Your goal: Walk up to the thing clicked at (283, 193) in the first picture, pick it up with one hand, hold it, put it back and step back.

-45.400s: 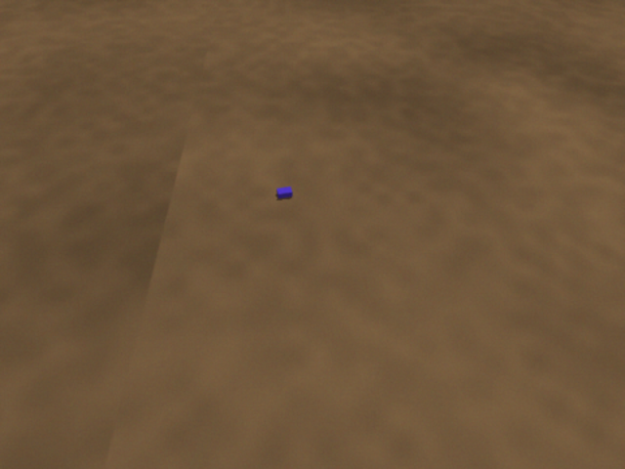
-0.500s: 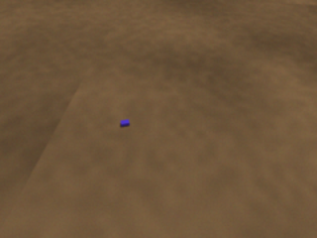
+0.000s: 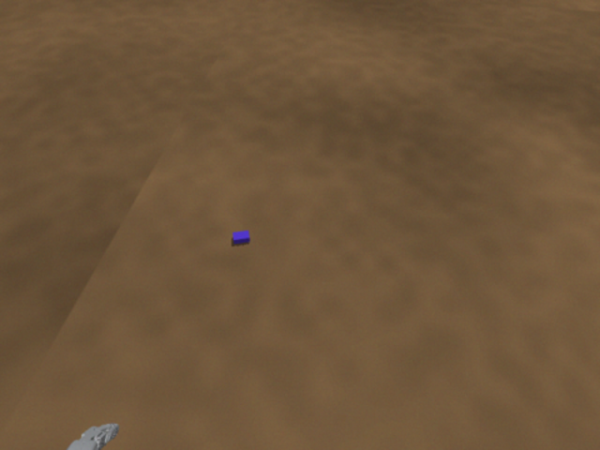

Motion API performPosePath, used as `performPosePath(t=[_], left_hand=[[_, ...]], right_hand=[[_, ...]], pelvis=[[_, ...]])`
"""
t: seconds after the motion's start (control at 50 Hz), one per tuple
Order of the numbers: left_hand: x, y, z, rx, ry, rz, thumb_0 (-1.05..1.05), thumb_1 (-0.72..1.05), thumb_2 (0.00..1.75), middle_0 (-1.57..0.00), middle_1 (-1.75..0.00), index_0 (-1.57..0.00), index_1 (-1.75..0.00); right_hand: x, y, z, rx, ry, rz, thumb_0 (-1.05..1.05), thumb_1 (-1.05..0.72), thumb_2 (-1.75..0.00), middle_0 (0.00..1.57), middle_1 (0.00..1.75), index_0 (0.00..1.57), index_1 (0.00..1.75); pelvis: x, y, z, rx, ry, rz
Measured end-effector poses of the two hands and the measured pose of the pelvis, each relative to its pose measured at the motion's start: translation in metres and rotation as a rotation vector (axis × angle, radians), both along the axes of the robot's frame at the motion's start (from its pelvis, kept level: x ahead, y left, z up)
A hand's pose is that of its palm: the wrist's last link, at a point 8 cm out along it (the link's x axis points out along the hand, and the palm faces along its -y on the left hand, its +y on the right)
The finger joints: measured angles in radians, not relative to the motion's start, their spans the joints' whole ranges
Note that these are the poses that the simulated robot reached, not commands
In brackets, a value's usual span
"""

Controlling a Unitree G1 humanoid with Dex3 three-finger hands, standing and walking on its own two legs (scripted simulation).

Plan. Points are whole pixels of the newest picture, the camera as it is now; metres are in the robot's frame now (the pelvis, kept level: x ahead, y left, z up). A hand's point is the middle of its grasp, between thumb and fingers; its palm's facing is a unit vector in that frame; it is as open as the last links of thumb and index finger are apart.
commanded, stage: step back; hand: left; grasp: from above
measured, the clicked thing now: (241, 237) +1.01 +0.24 -0.75
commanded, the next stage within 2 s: stand in 0.06 s
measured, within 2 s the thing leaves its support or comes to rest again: neither
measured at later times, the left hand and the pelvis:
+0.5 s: hand out of the picture +0.10 +0.25 -0.13, palm faces -0.03 -0.94 -0.33, open 7.4 cm; pelvis +0.01 +0.00 +0.02, yaw -1 degrees
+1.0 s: hand out of the picture +0.08 +0.23 -0.13, palm faces -0.05 -0.94 -0.35, open 7.4 cm; pelvis +0.00 -0.02 +0.02, yaw -1 degrees
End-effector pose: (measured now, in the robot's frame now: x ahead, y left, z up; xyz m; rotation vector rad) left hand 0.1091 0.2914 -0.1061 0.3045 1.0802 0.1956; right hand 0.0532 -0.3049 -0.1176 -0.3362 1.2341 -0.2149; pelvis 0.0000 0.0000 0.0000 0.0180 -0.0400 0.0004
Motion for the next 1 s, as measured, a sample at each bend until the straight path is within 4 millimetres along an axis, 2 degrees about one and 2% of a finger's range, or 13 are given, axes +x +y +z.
performPosePath(t=[0.16, 0.3, 0.4, 0.52, 0.76, 0.86, 1.0], left_hand=[[0.001, 0.013, -0.003, -0.014, 0.07, 0.018, 0.0, 0.9, 0.9, -0.21, -0.3, -0.2, -0.3], [-0.006, 0.01, 0.002, -0.012, 0.115, 0.008, 0.0, 0.91, 0.9, -0.21, -0.3, -0.2, -0.3], [-0.01, 0.006, 0.006, -0.007, 0.119, 0.004, 0.0, 0.91, 0.9, -0.21, -0.3, -0.2, -0.3], [-0.018, 0.002, 0.009, 0.0, 0.122, 0.0, 0.0, 0.91, 0.9, -0.21, -0.3, -0.2, -0.3], [-0.038, -0.006, 0.009, 0.013, 0.169, -0.002, 0.0, 0.9, 0.9, -0.21, -0.3, -0.2, -0.3], [-0.038, -0.009, 0.01, 0.014, 0.169, -0.006, 0.0, 0.9, 0.9, -0.21, -0.3, -0.2, -0.3], [-0.032, -0.014, 0.012, 0.013, 0.14, -0.014, 0.0, 0.9, 0.9, -0.21, -0.3, -0.2, -0.3]], right_hand=[[0.03, 0.018, 0.015, 0.014, -0.034, 0.012, 0.01, -0.91, -0.9, 0.2, 0.3, 0.2, 0.3], [0.056, 0.019, 0.022, 0.019, -0.082, 0.018, 0.01, -0.9, -0.9, 0.2, 0.3, 0.2, 0.3], [0.063, 0.017, 0.024, 0.028, -0.1, 0.018, 0.01, -0.91, -0.9, 0.2, 0.3, 0.2, 0.3], [0.054, 0.013, 0.023, 0.04, -0.085, 0.014, 0.0, -0.91, -0.9, 0.2, 0.3, 0.2, 0.3], [0.011, -0.001, 0.014, 0.051, 0.022, -0.02, 0.01, -0.91, -0.9, 0.2, 0.3, 0.2, 0.3], [0.0, -0.005, 0.012, 0.048, 0.041, -0.034, 0.01, -0.91, -0.9, 0.2, 0.3, 0.2, 0.3], [-0.004, -0.009, 0.012, 0.047, 0.033, -0.034, 0.01, -0.91, -0.9, 0.2, 0.3, 0.2, 0.3]], pelvis=[[0.011, 0.006, 0.01, -0.019, 0.007, -0.014], [0.014, 0.007, 0.017, -0.018, 0.0, -0.016], [0.013, 0.005, 0.019, -0.016, -0.006, -0.016], [0.008, 0.0, 0.021, -0.015, -0.007, -0.015], [0.002, -0.011, 0.022, -0.015, 0.004, -0.015], [0.001, -0.014, 0.022, -0.014, 0.003, -0.016], [-0.001, -0.017, 0.021, -0.014, 0.001, -0.016]])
